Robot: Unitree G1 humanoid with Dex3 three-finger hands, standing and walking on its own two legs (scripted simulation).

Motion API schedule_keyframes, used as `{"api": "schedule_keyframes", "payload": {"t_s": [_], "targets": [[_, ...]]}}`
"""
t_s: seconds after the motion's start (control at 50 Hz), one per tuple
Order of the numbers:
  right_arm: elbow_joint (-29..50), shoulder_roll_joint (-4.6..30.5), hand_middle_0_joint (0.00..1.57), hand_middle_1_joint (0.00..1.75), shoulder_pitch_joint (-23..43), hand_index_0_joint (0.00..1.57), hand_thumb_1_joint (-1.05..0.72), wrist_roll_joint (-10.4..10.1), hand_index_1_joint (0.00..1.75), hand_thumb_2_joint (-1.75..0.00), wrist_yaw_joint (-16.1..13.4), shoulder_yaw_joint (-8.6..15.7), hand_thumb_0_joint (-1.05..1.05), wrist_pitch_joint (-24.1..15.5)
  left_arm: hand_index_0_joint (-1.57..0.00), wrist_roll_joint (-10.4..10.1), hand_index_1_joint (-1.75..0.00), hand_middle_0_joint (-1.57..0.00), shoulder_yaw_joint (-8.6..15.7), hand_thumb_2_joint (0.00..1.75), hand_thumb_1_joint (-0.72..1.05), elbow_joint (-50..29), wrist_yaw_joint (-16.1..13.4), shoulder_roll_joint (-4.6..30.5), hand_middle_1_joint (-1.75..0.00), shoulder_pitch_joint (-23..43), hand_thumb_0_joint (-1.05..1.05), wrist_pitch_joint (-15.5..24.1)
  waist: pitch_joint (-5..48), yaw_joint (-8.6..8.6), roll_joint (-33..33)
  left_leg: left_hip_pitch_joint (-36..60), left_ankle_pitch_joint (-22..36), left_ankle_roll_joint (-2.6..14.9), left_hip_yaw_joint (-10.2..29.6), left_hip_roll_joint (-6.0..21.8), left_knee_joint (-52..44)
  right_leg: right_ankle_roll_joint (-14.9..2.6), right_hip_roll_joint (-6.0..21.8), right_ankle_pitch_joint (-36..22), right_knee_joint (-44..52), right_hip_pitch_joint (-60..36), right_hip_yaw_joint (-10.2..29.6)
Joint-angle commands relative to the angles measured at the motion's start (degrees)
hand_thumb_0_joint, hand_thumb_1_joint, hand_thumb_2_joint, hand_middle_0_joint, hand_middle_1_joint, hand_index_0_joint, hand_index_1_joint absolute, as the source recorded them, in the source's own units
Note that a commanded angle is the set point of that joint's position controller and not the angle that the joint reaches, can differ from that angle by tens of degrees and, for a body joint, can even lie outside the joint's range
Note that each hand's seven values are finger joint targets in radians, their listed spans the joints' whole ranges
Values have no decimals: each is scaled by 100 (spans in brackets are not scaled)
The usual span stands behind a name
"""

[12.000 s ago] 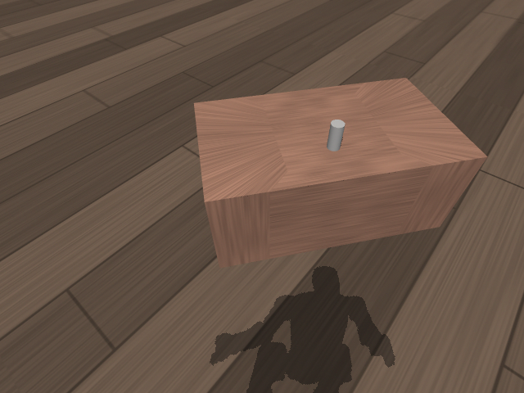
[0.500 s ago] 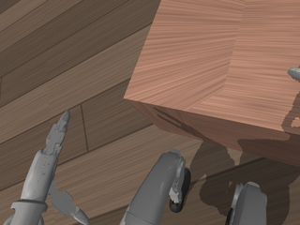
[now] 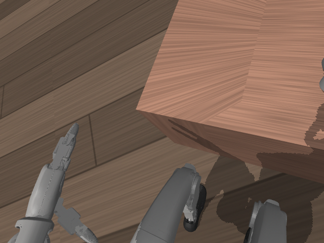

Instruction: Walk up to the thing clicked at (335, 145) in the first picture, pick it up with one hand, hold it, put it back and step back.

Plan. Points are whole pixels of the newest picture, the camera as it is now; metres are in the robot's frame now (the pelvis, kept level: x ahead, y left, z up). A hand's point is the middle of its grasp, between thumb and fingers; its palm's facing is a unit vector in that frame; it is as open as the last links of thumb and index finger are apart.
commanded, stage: settle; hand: right
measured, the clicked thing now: out of the picture +0.57 -0.19 -0.04
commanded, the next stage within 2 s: lift in 0.56 s
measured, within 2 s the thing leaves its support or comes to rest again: neither
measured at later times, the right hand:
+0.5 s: hand out of the picture +0.58 -0.18 +0.03, palm faces +0.11 +0.99 +0.01, open 7.2 cm
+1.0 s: hand out of the picture +0.56 -0.18 +0.07, palm faces +0.11 +0.99 +0.00, open 7.2 cm
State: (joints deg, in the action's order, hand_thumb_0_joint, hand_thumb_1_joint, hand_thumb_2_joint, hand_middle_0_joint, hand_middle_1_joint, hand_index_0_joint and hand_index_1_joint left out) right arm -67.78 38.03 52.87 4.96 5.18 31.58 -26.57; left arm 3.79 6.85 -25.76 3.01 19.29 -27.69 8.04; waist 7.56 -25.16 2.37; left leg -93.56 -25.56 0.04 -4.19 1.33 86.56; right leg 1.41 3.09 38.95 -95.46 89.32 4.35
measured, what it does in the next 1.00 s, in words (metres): rises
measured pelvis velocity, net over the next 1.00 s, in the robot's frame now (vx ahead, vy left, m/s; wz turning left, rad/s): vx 0.02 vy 0.00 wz -0.01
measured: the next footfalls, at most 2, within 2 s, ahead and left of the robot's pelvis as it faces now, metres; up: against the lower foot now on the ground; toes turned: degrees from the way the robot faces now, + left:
none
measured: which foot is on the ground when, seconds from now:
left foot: down 0.00-1.00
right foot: down 0.00-1.00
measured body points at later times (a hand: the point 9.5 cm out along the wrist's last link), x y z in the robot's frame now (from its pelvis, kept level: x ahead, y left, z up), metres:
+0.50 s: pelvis +0.01 +0.00 +0.03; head +0.21 -0.06 +0.43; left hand +0.18 +0.26 +0.12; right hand +0.57 -0.24 +0.03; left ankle +0.11 +0.13 -0.53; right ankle +0.03 -0.13 -0.53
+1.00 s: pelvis +0.02 +0.00 +0.06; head +0.20 -0.06 +0.48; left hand +0.19 +0.26 +0.13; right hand +0.55 -0.24 +0.07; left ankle +0.11 +0.13 -0.53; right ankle +0.03 -0.13 -0.53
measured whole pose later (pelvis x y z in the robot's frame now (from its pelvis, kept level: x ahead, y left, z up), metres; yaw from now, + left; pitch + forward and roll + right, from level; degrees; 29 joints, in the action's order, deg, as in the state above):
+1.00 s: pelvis +0.02 +0.00 +0.06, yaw +0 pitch +29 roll +4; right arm -68.6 32.3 50.1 2.4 4.5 28.9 -26.5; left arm 4.1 2.9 -14.0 1.8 15.4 -25.1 5.9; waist 8.1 -20.2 0.9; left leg -78.1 -24.0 -0.2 -3.8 0.6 73.6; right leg 1.3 3.7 36.4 -81.6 73.9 3.2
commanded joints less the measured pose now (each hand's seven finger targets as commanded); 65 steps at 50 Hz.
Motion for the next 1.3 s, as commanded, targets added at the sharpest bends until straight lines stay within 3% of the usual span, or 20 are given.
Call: {"api": "schedule_keyframes", "payload": {"t_s": [0.0, 0.06, 0.14, 0.3, 0.4, 0.48, 0.54, 0.64, 0.66, 0.74, 0.8, 0.84, 0.9, 0.96, 1.0, 1.08, 1.14, 1.22, 1.26, 1.28], "targets": [[1104, 1158, 132, 136, 2491, 133, -46, -147, 136, -124, -41, -80, 0, -464, -5, -25, -6, -6, 806, 7, -58, -676, -191, 983, -5, -258, 0, 226, 3332, 111, -2334, 2782, 920, 174, 150, -246, -920, -134, -156, -1710, 1547, -2210, -26], [996, 1315, 133, 135, 2556, 135, -44, -123, 135, -122, -77, -29, 0, -486, -5, 4, -6, -6, 727, 7, -58, -540, -206, 941, -5, -237, 0, 172, 3434, 172, -2257, 3102, 1049, 166, 231, -239, -1038, -161, -172, -1736, 1592, -2130, -72], [847, 1179, 130, 134, 2610, 131, -46, -134, 134, -122, 1, -127, 0, -483, -5, 16, -6, -6, 559, 7, -58, -475, -223, 817, -5, -128, 0, 180, 3394, 172, -2102, 3213, 1036, 154, 263, -234, -1156, -181, -164, -1668, 1667, -2088, -66], [783, 1159, 128, 132, 2655, 130, -49, -162, 132, -121, 12, -106, 0, -487, -4, 6, -6, -6, 613, 7, -58, -371, -234, 888, -5, -135, 0, 125, 3516, 164, -2168, 3214, 1413, 187, 117, -284, -1200, -127, -130, -2430, 1836, -2712, 2], [846, 1124, 125, 131, 2785, 126, -50, -177, 131, -122, 15, -150, 0, -500, -4, 27, -6, -6, 506, 6, -57, -178, -230, 740, -5, -68, 0, 123, 3590, 232, -2171, 3579, 1486, 170, 245, -254, -1336, -160, -143, -2209, 1888, -2540, -80], [853, 1150, 126, 132, 2769, 127, -54, -162, 132, -123, -22, -144, 0, -523, -4, 41, -6, -5, 460, 6, -57, -254, -231, 756, -5, -17, 0, 115, 3636, 222, -2263, 3479, 1498, 178, 159, -287, -1385, -132, -118, -2498, 1963, -2922, -33], [845, 1147, 126, 133, 2801, 127, -55, -177, 133, -125, -64, -149, 0, -530, -4, 54, -6, -5, 378, 6, -58, -12, -223, 654, -5, -77, 0, 89, 3490, 295, -2243, 3716, 1391, 162, 267, -258, -1513, -158, -145, -2082, 2057, -2618, -100], [716, 1129, 126, 134, 2723, 127, -57, -164, 134, -126, -60, -166, 0, -540, -4, 48, -6, -5, 428, 6, -57, 93, -241, 704, -5, -127, 0, 72, 3437, 260, -2269, 3536, 1483, 165, 171, -293, -1550, -136, -119, -2491, 2116, -3038, -48], [680, 1045, 131, 135, 2665, 132, -53, -179, 135, -125, -59, -191, 0, -542, -4, 62, -6, -5, 291, 7, -58, 150, -224, 610, -4, -112, 0, 64, 3338, 261, -2231, 3567, 1486, 175, 169, -298, -1561, -138, -119, -2456, 2140, -2927, -51], [1024, 1220, 132, 139, 2703, 134, -44, -194, 139, -127, -46, -79, 0, -566, -5, 59, -5, -5, 343, 6, -56, -80, -232, 682, -4, 54, 0, 71, 3943, 420, -2186, 4225, 1816, 156, 286, -253, -1587, -158, -153, -2512, 2135, -2929, -125], [870, 839, 131, 137, 2340, 132, -43, -249, 137, -126, -41, -207, 0, -506, -4, 29, -5, -5, 354, 6, -56, -96, -236, 646, -4, 5, 0, 75, 3525, 367, -2022, 4194, 1639, 155, 242, -270, -1741, -162, -150, -2307, 2332, -2884, -96], [1209, 1110, 132, 138, 2426, 134, -46, -265, 138, -126, -82, -60, 0, -513, -4, 13, -5, -5, 367, 6, -56, -115, -243, 696, -4, 61, 0, 81, 3893, 550, -2139, 4289, 1738, 154, 234, -268, -1742, -138, -141, -2571, 2370, -3223, -111], [1113, 612, 133, 137, 2269, 134, -49, -331, 137, -126, -29, -314, 0, -480, -4, 8, -5, -5, 345, 6, -56, 252, -217, 533, -4, -135, 0, 57, 3471, 547, -2137, 4038, 1656, 163, 144, -308, -1836, -111, -138, -2736, 2502, -3431, -91], [1427, 692, 133, 137, 2093, 134, -49, -389, 137, -125, -52, -217, 0, -491, -4, 10, -5, -5, 325, 6, -56, 294, -233, 555, -4, -60, 0, 61, 3637, 717, -2100, 4344, 1796, 165, 185, -287, -1896, -109, -146, -2808, 2603, -3528, -123], [1309, 282, 134, 138, 1870, 135, -52, -458, 138, -126, -28, -389, 0, -440, -4, 2, -5, -5, 303, 6, -56, 577, -237, 464, -4, -90, 0, 45, 3326, 744, -1898, 4315, 1704, 154, 191, -287, -2007, -125, -163, -2638, 2701, -3473, -145], [1710, 251, 136, 140, 1617, 137, -55, -540, 140, -127, -17, -376, 0, -446, -4, -21, -5, -4, 330, 6, -56, 667, -274, 502, -4, -52, 0, 65, 3524, 900, -1730, 4683, 1773, 129, 240, -256, -2173, -134, -177, -2626, 2866, -3675, -185], [1741, -197, 138, 141, 1183, 138, -55, -661, 141, -128, 3, -546, 0, -394, -3, -49, -5, -4, 220, 6, -57, 1044, -276, 336, -4, -132, 0, 49, 3186, 1058, -1590, 4719, 1703, 136, 203, -264, -2292, -121, -203, -2606, 3080, -3753, -195], [2379, -242, 137, 140, 1012, 138, -57, -741, 140, -128, -20, -630, 0, -355, -3, -96, -5, -4, 414, 6, -57, 964, -333, 525, -4, 8, 0, 42, 3447, 1202, -1381, 5079, 1807, 117, 177, -268, -2492, -119, -231, -2753, 3308, -4251, -213], [2476, -818, 136, 139, 727, 137, -56, -871, 139, -126, -5, -933, 0, -287, -3, -128, -5, -4, 373, 7, -57, 1382, -326, 414, -4, -107, 0, 32, 2995, 1260, -1341, 5101, 1749, 131, 174, -246, -2595, -107, -243, -2693, 3482, -4219, -235], [2517, -795, 136, 138, 620, 137, -58, -890, 138, -126, -37, -893, 0, -248, -3, -157, -5, -4, 587, 7, -58, 1343, -350, 568, -4, 27, 0, 38, 2979, 1252, -1141, 5061, 1747, 112, 153, -261, -2674, -129, -249, -2696, 3521, -4331, -214]]}}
